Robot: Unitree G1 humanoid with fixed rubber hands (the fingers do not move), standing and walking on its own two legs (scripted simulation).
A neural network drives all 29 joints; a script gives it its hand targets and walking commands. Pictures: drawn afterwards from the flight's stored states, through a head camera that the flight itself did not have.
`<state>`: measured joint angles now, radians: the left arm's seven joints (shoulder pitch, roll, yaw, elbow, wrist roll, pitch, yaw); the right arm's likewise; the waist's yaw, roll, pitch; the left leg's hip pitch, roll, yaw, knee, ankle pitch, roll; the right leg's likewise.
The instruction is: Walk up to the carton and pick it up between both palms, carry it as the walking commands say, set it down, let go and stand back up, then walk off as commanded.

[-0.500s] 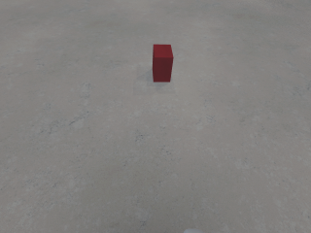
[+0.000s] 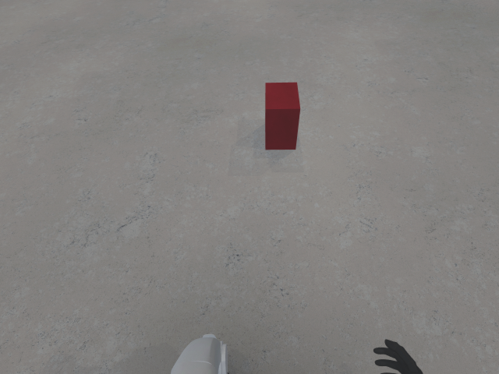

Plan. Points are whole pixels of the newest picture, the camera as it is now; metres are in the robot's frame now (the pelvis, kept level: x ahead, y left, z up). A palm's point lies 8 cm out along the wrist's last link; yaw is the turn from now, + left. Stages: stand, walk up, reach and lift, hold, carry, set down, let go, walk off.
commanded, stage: walk up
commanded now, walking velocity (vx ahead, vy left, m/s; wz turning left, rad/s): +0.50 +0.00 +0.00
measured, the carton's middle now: (280, 116) +1.46 -0.03 -0.63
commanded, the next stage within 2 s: none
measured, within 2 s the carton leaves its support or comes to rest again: neither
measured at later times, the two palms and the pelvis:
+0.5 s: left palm (138, 274) +0.30 +0.28 -0.13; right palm (388, 352) +0.19 -0.20 -0.11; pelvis +0.23 +0.04 +0.01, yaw +0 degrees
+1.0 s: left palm (177, 217) +0.44 +0.22 -0.11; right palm (384, 185) +0.57 -0.28 -0.12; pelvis +0.44 -0.03 +0.00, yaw +0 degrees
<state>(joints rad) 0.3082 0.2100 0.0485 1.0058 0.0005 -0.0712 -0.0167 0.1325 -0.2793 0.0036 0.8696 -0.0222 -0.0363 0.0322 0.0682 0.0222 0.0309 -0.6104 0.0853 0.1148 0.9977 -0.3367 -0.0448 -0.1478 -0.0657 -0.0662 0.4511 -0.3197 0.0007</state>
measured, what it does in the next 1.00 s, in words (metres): walks ahead: left foot, then right foot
